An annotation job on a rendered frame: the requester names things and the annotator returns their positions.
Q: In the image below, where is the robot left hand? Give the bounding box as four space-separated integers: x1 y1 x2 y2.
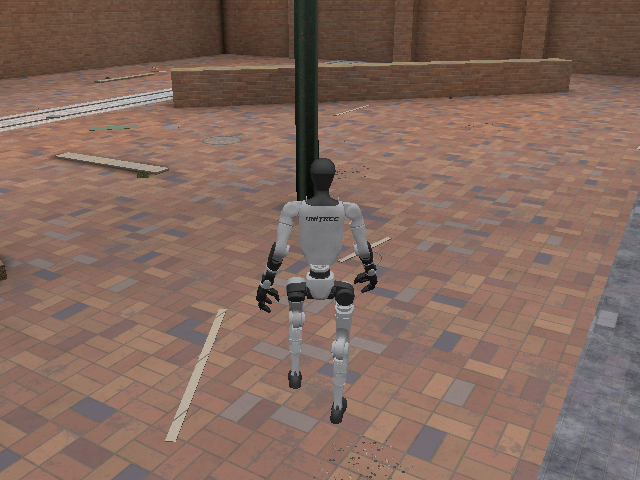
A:
256 285 280 313

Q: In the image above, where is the robot right forearm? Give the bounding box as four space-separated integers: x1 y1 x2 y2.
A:
359 241 377 276

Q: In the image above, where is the robot right thigh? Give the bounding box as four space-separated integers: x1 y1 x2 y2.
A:
331 280 355 360

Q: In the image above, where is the left robot shin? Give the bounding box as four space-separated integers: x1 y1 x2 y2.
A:
288 311 302 376

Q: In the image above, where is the right robot upper arm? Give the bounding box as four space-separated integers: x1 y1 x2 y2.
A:
343 202 370 256

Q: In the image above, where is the left robot upper arm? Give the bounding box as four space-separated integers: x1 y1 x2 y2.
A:
273 201 301 258

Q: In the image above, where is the robot left forearm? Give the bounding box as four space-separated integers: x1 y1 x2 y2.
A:
260 242 283 289

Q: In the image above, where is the robot right hand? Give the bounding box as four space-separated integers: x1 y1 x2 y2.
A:
354 272 378 293

